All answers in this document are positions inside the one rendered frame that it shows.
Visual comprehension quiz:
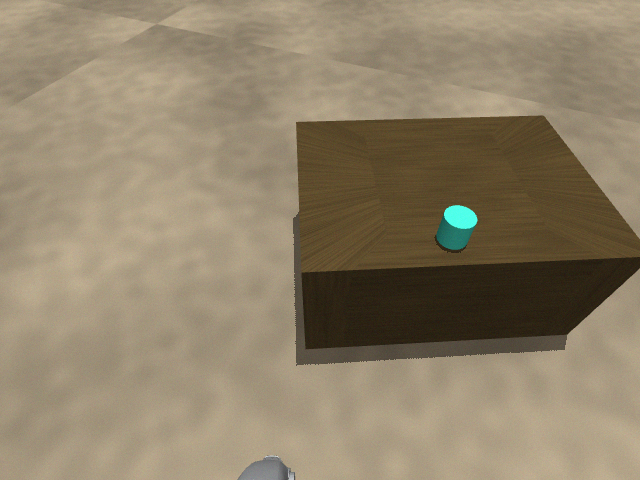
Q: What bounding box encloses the can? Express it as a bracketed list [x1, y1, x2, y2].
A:
[436, 205, 477, 250]

